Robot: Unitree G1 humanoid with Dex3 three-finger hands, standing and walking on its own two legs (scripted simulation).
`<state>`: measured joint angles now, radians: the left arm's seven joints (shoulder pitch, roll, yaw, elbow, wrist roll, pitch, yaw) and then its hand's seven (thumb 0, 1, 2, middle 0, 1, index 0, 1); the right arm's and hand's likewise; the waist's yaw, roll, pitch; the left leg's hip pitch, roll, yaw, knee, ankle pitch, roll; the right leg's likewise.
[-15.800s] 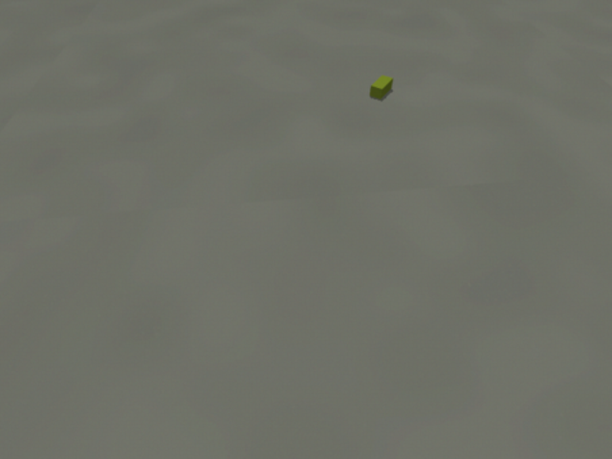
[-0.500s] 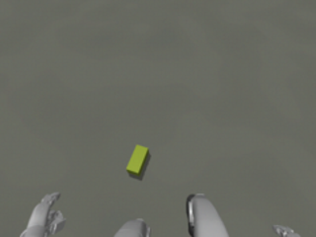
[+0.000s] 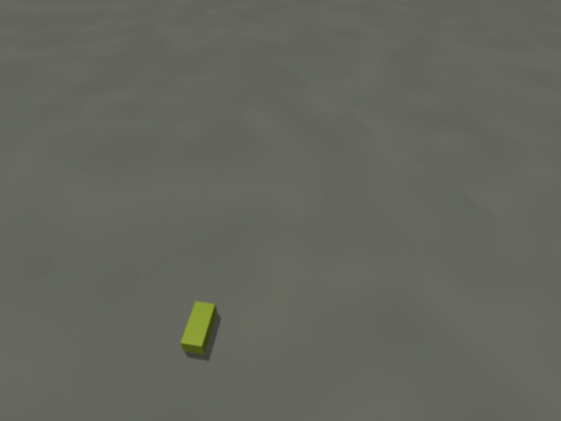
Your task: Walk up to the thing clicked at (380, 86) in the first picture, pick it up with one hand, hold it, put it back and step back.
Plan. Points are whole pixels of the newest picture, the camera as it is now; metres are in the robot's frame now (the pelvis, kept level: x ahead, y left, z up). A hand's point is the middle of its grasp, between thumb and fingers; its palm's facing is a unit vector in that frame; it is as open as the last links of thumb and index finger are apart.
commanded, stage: walk up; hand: left
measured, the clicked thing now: (199, 327) +0.63 +0.28 -0.74
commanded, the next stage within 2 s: none
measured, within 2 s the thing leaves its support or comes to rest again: neither
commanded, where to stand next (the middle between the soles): +0.20 +0.03 m, yaw +6 degrees
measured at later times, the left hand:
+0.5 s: hand out of the picture +0.02 +0.27 -0.13, palm faces +0.07 -0.90 -0.43, open 7.4 cm
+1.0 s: hand out of the picture +0.09 +0.29 -0.15, palm faces -0.01 -0.92 -0.39, open 7.4 cm
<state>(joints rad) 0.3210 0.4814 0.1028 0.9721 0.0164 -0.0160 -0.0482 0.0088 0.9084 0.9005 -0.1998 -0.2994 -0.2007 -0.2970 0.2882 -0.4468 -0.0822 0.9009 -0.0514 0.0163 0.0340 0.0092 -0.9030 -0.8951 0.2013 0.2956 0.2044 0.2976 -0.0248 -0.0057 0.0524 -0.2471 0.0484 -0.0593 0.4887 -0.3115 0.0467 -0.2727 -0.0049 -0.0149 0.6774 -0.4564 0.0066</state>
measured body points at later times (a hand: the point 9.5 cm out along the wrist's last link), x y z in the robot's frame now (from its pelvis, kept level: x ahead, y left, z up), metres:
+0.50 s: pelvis -0.04 -0.02 +0.00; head -0.04 -0.03 +0.45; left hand +0.02 +0.32 -0.10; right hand -0.04 -0.36 -0.12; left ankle -0.01 +0.13 -0.71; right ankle +0.03 -0.13 -0.74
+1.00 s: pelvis +0.07 +0.00 -0.02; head +0.09 -0.01 +0.43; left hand +0.09 +0.33 -0.13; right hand +0.10 -0.32 -0.14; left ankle -0.03 +0.12 -0.74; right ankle +0.15 -0.13 -0.75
